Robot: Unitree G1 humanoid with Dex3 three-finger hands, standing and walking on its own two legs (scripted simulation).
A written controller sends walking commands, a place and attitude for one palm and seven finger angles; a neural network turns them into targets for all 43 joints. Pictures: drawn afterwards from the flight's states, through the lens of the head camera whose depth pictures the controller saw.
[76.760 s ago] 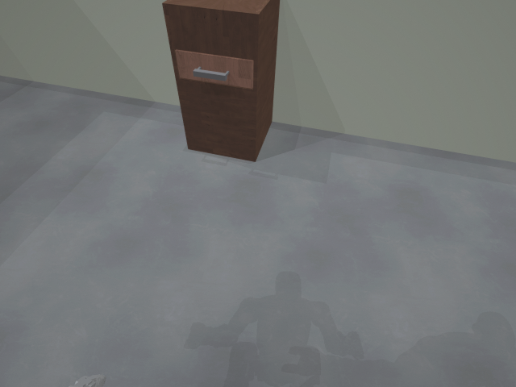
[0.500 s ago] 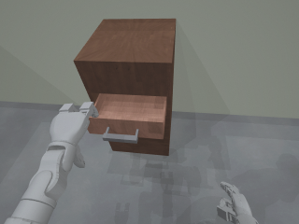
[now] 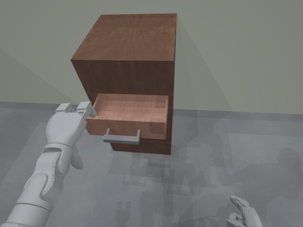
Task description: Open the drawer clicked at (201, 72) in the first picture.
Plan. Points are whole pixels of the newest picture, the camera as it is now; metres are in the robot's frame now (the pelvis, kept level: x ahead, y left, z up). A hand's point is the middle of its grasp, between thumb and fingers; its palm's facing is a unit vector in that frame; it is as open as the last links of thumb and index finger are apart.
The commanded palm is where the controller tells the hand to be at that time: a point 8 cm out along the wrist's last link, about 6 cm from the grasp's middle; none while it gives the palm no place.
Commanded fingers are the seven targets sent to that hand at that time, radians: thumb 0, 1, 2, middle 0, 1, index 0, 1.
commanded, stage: move the hooked fingers above the handle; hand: left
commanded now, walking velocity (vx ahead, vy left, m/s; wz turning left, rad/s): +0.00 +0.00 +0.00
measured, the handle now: (122, 135) +0.51 +0.23 -0.23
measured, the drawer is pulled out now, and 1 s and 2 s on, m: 0.16 0.16 0.16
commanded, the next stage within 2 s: none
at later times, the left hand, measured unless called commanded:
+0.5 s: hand (97, 136) +0.36 +0.23 -0.01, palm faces -0.05 -0.03 -1.00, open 13.8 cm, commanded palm +0.34 +0.23 +0.04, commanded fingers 0.00 -0.50 0.30 -0.30 -1.20 -0.30 -1.20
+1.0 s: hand (107, 141) +0.39 +0.23 -0.09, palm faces -0.11 -0.01 -0.99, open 13.8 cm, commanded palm +0.39 +0.23 -0.04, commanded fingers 0.00 -0.50 0.30 -0.30 -1.20 -0.30 -1.20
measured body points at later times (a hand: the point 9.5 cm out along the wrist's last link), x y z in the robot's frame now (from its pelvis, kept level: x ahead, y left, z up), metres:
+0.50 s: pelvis -0.01 -0.01 -0.02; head +0.06 -0.03 +0.43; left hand +0.36 +0.23 +0.04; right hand +0.11 -0.27 -0.15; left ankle -0.04 +0.11 -0.74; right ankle +0.02 -0.12 -0.74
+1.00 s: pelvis -0.03 -0.01 -0.06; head +0.08 -0.02 +0.38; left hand +0.39 +0.23 -0.04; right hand +0.03 -0.28 -0.20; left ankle -0.04 +0.11 -0.74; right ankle +0.02 -0.12 -0.74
